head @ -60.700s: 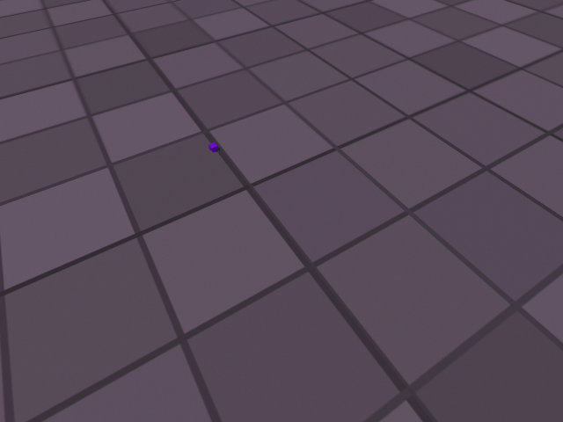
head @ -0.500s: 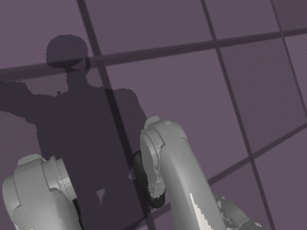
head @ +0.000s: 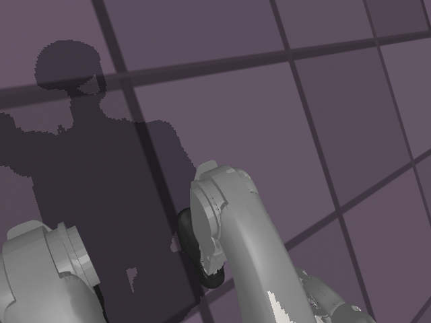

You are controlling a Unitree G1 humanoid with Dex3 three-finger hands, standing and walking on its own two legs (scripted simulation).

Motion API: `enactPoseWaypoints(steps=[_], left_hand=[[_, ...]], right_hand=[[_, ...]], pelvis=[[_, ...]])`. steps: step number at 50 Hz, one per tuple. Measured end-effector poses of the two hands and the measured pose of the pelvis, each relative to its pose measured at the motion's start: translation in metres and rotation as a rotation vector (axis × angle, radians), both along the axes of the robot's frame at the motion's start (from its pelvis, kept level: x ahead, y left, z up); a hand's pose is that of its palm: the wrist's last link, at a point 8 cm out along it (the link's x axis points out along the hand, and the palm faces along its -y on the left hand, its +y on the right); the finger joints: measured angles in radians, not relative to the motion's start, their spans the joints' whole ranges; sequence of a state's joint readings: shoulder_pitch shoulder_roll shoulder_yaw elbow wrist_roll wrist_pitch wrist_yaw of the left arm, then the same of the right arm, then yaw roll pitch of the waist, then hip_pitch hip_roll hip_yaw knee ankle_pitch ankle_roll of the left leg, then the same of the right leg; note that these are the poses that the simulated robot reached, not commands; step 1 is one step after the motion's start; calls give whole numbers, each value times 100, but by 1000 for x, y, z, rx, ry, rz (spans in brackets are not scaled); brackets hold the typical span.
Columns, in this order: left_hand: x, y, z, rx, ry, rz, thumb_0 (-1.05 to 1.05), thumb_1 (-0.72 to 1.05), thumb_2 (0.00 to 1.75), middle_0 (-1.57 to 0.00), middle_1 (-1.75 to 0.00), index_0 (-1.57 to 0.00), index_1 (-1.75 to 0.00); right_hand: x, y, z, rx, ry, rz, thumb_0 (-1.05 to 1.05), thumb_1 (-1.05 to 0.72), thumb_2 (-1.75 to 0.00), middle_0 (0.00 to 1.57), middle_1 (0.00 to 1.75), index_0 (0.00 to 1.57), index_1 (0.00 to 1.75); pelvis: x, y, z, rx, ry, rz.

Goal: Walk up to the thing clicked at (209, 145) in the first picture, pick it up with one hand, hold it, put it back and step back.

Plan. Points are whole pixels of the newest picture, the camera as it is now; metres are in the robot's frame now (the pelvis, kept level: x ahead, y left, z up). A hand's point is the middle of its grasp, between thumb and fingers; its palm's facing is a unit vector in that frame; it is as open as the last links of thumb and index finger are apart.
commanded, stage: rest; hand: left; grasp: from above
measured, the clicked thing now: out of the picture +0.37 +0.38 -0.29
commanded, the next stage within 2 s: open in 0.18 s
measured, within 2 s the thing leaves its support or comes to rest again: neither
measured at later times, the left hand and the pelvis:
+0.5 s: hand out of the picture +0.45 +0.35 -0.24, palm faces -0.43 -0.17 -0.88, open 5.7 cm; pelvis +0.00 +0.00 +0.00, yaw -1 degrees
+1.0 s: hand out of the picture +0.45 +0.35 -0.24, palm faces -0.44 -0.17 -0.88, open 10.4 cm; pelvis +0.00 +0.00 +0.00, yaw -1 degrees
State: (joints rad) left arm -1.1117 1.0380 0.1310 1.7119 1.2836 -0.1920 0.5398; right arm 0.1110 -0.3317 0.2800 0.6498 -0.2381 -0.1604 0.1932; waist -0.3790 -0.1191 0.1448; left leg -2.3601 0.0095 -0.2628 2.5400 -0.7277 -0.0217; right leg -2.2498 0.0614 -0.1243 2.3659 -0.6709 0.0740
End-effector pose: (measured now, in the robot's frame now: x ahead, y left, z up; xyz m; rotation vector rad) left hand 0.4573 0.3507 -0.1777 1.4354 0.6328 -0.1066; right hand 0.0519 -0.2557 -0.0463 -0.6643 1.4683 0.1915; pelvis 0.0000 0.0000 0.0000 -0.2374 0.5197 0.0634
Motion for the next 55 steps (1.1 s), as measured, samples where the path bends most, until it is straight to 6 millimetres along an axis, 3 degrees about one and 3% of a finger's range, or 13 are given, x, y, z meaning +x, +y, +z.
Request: enactPoseWaypoints(steps=[18,36,55], left_hand=[[-3,-2,-8,5,9,24,0,86,0,-119,-4,-123,-1],[-1,0,-6,-4,-1,7,0,32,28,-80,-31,-81,-29],[-2,1,-8,3,3,12,0,1,54,-53,-57,-53,-56]], right_hand=[[-1,1,1,23,-5,26,0,-90,-90,20,30,20,30],[-6,3,8,12,8,24,0,-90,-89,20,30,20,30],[-4,5,9,21,-9,35,0,-89,-89,20,30,20,30]], pelvis=[[-2,0,-1,-3,-16,-5],[-2,2,1,-14,-21,-9],[-4,3,1,-15,-24,-8]])
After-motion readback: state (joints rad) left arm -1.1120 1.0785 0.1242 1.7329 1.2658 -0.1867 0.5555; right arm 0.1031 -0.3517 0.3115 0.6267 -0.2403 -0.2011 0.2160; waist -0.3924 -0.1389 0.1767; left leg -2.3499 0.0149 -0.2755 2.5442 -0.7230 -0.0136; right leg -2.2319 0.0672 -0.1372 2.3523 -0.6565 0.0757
